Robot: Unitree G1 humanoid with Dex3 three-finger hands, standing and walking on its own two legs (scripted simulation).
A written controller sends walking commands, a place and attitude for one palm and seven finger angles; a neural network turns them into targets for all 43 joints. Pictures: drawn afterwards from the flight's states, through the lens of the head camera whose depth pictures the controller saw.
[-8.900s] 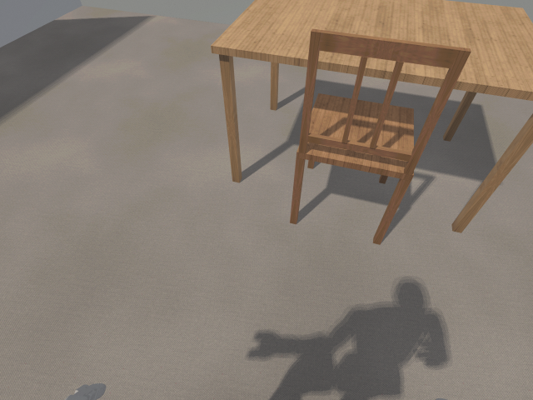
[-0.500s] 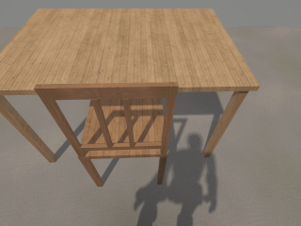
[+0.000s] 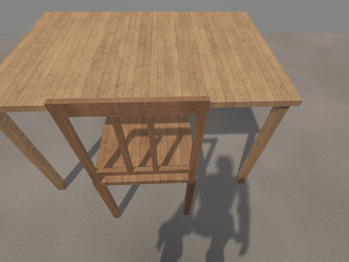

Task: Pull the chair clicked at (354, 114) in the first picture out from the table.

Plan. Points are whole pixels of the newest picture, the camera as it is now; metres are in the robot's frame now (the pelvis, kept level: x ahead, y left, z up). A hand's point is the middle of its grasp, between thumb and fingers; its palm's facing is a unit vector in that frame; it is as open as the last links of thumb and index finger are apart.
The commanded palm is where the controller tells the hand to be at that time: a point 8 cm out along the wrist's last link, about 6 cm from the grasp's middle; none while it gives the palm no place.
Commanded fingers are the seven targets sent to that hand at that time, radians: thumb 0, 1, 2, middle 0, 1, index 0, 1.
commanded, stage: shuffle to correct the standing spot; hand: left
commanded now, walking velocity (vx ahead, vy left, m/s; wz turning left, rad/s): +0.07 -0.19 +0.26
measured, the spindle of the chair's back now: (123, 146) +0.46 +0.19 -0.09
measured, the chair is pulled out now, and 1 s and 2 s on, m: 0.00 0.00 0.00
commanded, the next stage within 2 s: come to a stop and stand still in 0.52 s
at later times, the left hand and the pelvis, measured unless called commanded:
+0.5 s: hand out of the picture -0.03 +0.10 -0.18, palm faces +0.06 -0.98 -0.17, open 7.4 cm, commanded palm none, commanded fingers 0.00 0.90 0.90 -0.20 -0.30 -0.20 -0.30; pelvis +0.02 -0.06 -0.01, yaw +2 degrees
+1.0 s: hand out of the picture +0.01 +0.06 -0.16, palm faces +0.06 -0.96 -0.26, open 7.3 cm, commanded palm none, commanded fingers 0.00 0.90 0.90 -0.20 -0.30 -0.20 -0.30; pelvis +0.04 -0.11 +0.00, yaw +2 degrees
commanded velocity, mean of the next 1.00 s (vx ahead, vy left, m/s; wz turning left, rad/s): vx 0.02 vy -0.07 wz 0.04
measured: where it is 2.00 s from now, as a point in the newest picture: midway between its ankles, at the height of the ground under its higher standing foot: outside the picture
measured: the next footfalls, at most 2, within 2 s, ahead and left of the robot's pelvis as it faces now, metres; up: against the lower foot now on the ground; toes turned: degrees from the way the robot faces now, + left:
left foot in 1.28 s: +0.05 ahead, +0.02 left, +0.00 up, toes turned +3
right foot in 1.60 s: +0.05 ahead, -0.18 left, +0.00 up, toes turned -1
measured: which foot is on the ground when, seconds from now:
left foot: down 0.00-0.76, up 0.78-1.00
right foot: down 0.00-1.00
